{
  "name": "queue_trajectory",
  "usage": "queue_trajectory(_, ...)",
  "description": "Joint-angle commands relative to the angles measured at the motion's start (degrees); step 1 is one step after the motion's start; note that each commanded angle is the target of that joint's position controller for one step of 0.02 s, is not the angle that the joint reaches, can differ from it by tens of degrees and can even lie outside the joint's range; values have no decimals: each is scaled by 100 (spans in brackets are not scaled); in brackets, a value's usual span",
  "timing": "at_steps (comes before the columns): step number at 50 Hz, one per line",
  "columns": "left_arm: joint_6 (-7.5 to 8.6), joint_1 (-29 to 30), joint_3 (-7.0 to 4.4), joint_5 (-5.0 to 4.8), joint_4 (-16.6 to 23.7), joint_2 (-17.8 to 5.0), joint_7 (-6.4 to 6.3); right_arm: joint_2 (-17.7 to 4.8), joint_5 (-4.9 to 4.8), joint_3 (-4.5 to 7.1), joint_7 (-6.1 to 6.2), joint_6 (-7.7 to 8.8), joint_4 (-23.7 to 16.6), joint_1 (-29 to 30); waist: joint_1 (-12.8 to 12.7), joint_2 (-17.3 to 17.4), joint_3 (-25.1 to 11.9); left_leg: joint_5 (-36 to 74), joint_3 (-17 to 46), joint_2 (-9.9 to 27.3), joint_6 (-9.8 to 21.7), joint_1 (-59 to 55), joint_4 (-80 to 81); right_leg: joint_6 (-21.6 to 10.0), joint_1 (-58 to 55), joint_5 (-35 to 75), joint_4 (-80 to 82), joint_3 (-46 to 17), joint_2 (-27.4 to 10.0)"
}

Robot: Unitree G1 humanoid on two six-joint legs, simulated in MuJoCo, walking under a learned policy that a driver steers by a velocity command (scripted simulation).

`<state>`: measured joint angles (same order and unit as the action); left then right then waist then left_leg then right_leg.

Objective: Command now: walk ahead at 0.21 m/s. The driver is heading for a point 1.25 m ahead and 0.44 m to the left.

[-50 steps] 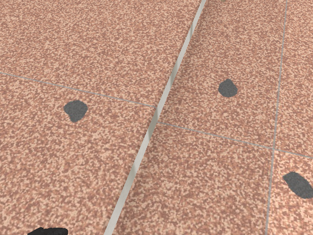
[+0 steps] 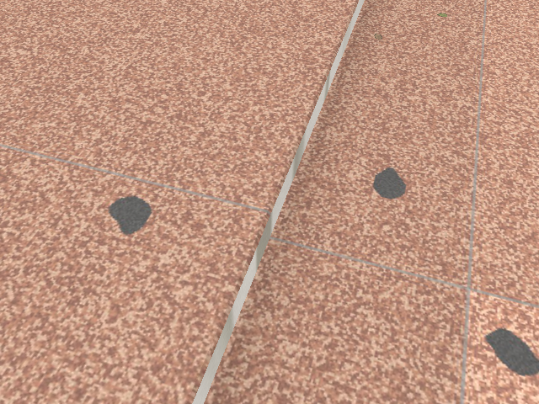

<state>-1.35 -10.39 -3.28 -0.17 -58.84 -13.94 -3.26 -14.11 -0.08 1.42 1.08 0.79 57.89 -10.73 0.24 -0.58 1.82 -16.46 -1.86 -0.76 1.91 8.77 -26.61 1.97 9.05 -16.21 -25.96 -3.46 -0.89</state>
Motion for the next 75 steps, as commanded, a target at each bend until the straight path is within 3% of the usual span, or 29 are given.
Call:
queue_trajectory(1,119,244,-110,-90,283,-557,20,-1240,-139,326,86,5,-13,-671,301,938,114,-3518,1888,1281,757,-114,1557,-177,1337,-1381,-1193,664,371)
queue_trajectory(3,351,981,-118,-214,715,-607,130,-1371,-73,392,131,207,-66,-722,404,1136,934,-3547,3576,2516,1447,109,2459,-326,2764,-1313,-2992,98,-306)
queue_trajectory(9,733,597,-104,-137,533,-280,311,-1106,-171,384,71,418,-348,-487,114,724,141,-1231,1421,1458,787,-127,2086,-223,2022,-72,-1610,489,-466)
queue_trajectory(10,515,623,-47,364,644,-183,565,-1060,207,391,-23,355,-208,-624,70,788,94,-1497,1041,1194,839,223,2120,-242,1446,-308,-1079,864,-142)
queue_trajectory(13,327,-17,-101,223,586,-271,616,-1155,122,469,-129,311,-296,-409,-265,813,274,-2019,831,1266,890,1289,1753,-324,-32,268,-483,1314,32)
queue_trajectory(15,501,-1741,-267,223,108,-670,475,-809,181,376,-174,329,-429,-56,-1166,-328,-98,-1243,479,675,751,2634,-546,-411,-2150,-314,6,811,-72)
queue_trajectory(16,634,-2773,-394,405,-21,-1451,369,15,228,159,-165,390,-866,495,-1568,-2112,-459,-1499,41,-109,513,3722,-3342,-540,-2518,-2912,1207,-1690,-1799)
queue_trajectory(17,639,-2012,-296,435,161,-1401,327,55,103,163,-167,399,-1048,283,-896,-1667,-269,-915,915,-248,642,4417,-4496,-788,-1745,-4336,2159,-3762,-2418)
queue_trajectory(20,727,-609,-103,201,557,-680,362,-408,130,291,-340,351,-815,-230,-64,-414,-35,587,867,628,489,3909,-4589,-553,-786,-2354,1910,-1509,-1856)
queue_trajectory(29,935,-1580,71,226,152,-203,269,-68,80,207,-513,-3,-1279,1093,-210,-272,768,1721,-165,524,368,4180,-3684,-225,-815,1197,2243,1458,-1172)
queue_trajectory(34,854,-1546,65,184,139,-597,51,-105,94,111,-464,6,-1542,1182,154,-492,432,1270,-1183,-92,804,2520,-2003,-138,-1384,6695,1329,2281,-1204)
queue_trajectory(37,603,-977,-116,234,458,-1122,-30,-678,59,342,-333,-35,-1058,-978,1251,-966,-673,318,-1094,-472,1241,537,-1909,-375,-1487,8849,-1379,2124,-1544)
queue_trajectory(39,524,-340,-150,221,697,-930,238,-1096,12,662,-194,20,-613,-2089,1667,59,-674,114,-98,-256,1607,-1563,-579,-535,686,3061,-5201,1780,-627)
queue_trajectory(40,677,-122,75,324,1088,-7,320,-1403,104,682,-191,-11,-655,-1432,836,1149,-58,1144,1773,451,1888,-1855,-920,-401,3072,-1083,-7078,1166,196)
queue_trajectory(42,989,43,127,269,1826,-371,382,-1213,172,622,-185,-16,-891,-1192,439,315,-451,-1070,4442,1482,2548,-1978,1321,-262,4421,-373,-6832,-95,-75)
queue_trajectory(45,818,-8,172,478,1827,-416,405,-855,97,479,-30,185,-998,-814,-214,-604,245,107,3282,909,2033,-117,1479,60,3845,-41,-6008,-46,-548)
queue_trajectory(50,503,1157,381,488,2687,-242,469,-973,10,414,29,434,-1106,-1086,-124,-365,419,2844,2122,60,1648,1331,1391,192,3708,281,-4801,612,-700)
queue_trajectory(54,484,1253,463,237,2931,-153,347,-928,144,463,51,376,-1215,-1343,116,509,-286,5501,2040,99,1359,-298,947,-169,3107,870,-3370,709,-301)
queue_trajectory(56,646,1061,411,284,2920,-333,362,-818,206,441,58,286,-1099,-1708,87,-15,-791,8719,1665,-251,986,-1342,-620,-371,2382,-287,-2066,1505,288)
queue_trajectory(59,817,-1345,1,2,1976,-771,252,-966,135,506,-59,423,-1369,-420,-1165,-130,-1506,6221,1839,-411,487,-210,-4042,-211,-1381,3468,1485,966,27)
queue_trajectory(60,740,-2090,-73,76,1452,-772,262,-395,78,366,-48,550,-1748,476,-1416,-981,-982,-198,1195,-1060,346,2727,-5825,-503,-3393,5080,1361,148,-989)
queue_trajectory(61,772,-2369,-75,559,1216,-866,398,227,-117,120,104,680,-2262,277,-735,-1227,-899,-1776,960,-956,346,5440,-7688,-893,-5079,9722,-944,-811,-2153)
queue_trajectory(63,764,-2820,-124,823,951,-380,389,294,-262,1,217,576,-2716,818,-994,-535,-1864,-2141,1259,-497,660,7196,-10021,-1621,-5254,5129,-378,-1381,-2610)
queue_trajectory(65,984,-2410,2,660,509,19,401,1115,218,-406,312,393,-3708,2026,-446,-708,-211,-3137,1708,-297,1011,8466,-11319,-1205,-2833,1401,1049,-1418,-2593)
queue_trajectory(69,1035,342,58,130,940,-505,356,278,106,-315,-103,25,-3891,1098,1470,-117,857,-701,25,135,645,2674,-6195,-690,3589,2435,3621,1774,-1125)
queue_trajectory(71,1136,-394,-221,-339,1036,-1588,369,-42,187,-125,-219,19,-3069,-476,1639,-124,-928,235,-661,-579,522,-218,-5169,-1083,2602,7297,2273,1644,-978)
queue_trajectory(73,1076,-70,-608,-261,1302,-2356,452,-691,150,238,-159,-36,-2417,-2541,2604,-1038,-2333,-460,-393,-891,539,-1002,-3641,-992,389,9371,-1075,1175,-1216)
queue_trajectory(74,966,-36,-610,-128,1363,-1878,495,-1356,117,447,-115,-56,-2333,-2513,2479,-349,-2134,-1501,685,-912,869,-827,-2386,-796,459,6148,-4103,623,-666)
queue_trajectory(75,926,-586,-280,62,1868,-272,684,-1785,46,496,-116,26,-2174,-1632,1081,2558,-2161,-1448,4182,515,1260,-1080,-600,-557,2585,-377,-7085,-189,923)
